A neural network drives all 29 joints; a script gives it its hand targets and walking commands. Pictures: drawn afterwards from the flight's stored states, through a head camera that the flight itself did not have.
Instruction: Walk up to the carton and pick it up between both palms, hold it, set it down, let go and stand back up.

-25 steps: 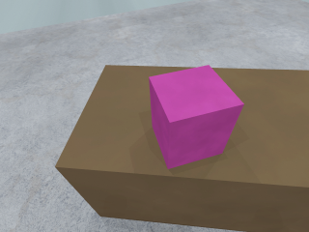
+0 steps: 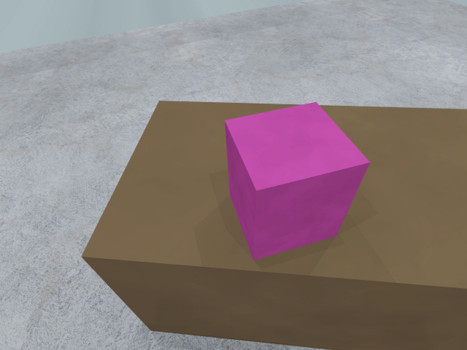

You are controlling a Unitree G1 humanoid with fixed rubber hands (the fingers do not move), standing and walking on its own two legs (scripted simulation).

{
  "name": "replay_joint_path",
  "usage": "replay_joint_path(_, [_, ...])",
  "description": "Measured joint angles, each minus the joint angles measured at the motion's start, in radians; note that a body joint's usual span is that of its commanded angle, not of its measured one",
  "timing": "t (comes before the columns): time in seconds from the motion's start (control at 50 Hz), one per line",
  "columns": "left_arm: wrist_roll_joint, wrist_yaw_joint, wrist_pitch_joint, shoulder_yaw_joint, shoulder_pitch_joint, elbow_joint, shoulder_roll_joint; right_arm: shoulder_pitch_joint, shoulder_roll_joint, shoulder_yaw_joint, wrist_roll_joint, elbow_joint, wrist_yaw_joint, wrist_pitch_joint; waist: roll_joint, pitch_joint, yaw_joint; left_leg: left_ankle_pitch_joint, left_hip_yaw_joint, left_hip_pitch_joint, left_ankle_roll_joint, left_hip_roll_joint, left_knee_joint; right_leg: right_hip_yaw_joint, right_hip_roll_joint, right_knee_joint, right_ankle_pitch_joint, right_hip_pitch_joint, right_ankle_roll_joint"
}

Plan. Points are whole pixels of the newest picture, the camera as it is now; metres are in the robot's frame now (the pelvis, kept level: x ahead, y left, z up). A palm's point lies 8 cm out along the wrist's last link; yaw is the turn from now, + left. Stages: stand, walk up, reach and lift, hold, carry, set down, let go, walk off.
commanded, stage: stand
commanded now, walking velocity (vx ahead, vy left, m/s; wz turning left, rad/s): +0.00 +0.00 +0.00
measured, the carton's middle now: (284, 182) +0.46 -0.08 +0.00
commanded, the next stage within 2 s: walk up in 1.84 s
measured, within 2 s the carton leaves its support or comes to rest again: neither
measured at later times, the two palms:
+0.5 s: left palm out of the picture +0.06 +0.28 -0.12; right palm out of the picture +0.07 -0.29 -0.12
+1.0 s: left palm out of the picture +0.05 +0.29 -0.13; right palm out of the picture +0.06 -0.29 -0.12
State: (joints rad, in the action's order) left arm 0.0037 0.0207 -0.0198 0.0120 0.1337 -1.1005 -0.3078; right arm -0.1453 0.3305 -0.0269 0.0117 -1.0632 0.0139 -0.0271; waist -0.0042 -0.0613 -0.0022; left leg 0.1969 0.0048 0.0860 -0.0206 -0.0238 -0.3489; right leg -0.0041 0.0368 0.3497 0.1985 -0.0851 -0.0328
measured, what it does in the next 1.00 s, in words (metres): stands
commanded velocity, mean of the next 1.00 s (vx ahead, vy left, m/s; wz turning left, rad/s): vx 0.00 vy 0.00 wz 0.00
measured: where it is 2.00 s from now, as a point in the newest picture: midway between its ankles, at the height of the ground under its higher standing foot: outside the picture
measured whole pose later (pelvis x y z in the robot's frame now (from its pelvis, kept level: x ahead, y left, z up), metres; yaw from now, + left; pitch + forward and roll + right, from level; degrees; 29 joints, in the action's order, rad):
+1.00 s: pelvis +0.00 +0.00 +0.00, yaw +0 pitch -4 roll +0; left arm 0.00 0.02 -0.02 0.01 0.15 -1.12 -0.30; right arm -0.16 0.33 -0.03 0.01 -1.08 0.02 -0.03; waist 0.00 -0.07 0.00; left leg 0.19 0.00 0.07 -0.03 -0.03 -0.34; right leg 0.00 0.04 0.33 0.19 -0.06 -0.04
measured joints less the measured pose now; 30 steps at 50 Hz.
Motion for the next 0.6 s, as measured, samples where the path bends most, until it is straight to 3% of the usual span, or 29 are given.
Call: replay_joint_path(0.6, [0.0, 0.003, 0.001, 0.003, 0.013, -0.014, 0.003, -0.016, -0.004, 0.001, 0.002, -0.01, 0.005, -0.001, -0.001, -0.001, 0.003, -0.001, -0.003, -0.012, -0.003, -0.002, 0.008, 0.003, 0.002, -0.016, -0.004, 0.018, -0.002])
